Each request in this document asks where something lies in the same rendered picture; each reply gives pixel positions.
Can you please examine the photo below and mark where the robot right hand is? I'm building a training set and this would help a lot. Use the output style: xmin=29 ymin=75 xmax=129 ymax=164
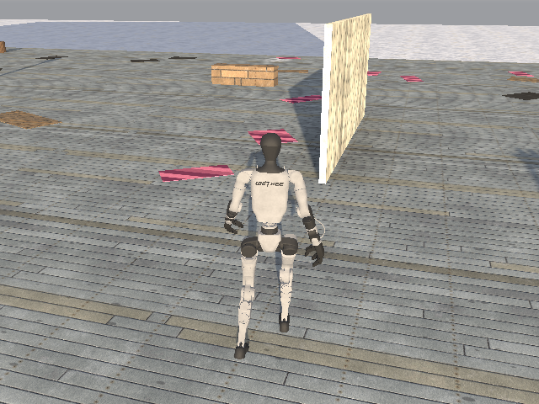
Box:
xmin=305 ymin=243 xmax=324 ymax=267

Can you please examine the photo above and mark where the robot right upper arm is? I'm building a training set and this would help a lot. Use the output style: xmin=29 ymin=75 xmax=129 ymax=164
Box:
xmin=288 ymin=169 xmax=310 ymax=218

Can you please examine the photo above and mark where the right robot forearm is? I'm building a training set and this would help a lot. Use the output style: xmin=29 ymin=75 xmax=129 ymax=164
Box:
xmin=302 ymin=205 xmax=322 ymax=246

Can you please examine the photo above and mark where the robot left foot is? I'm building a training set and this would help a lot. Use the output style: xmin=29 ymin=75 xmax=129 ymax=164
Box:
xmin=234 ymin=343 xmax=249 ymax=359

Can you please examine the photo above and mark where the robot left hand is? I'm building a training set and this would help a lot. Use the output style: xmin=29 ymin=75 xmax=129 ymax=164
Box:
xmin=224 ymin=220 xmax=243 ymax=234

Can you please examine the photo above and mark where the robot left upper arm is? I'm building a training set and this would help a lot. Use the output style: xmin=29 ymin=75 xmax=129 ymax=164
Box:
xmin=229 ymin=168 xmax=253 ymax=213

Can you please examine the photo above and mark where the left robot thigh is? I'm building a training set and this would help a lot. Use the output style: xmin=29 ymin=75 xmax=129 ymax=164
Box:
xmin=241 ymin=237 xmax=258 ymax=302

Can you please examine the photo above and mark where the left robot forearm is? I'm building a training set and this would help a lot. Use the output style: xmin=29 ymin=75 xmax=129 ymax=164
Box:
xmin=225 ymin=200 xmax=237 ymax=225

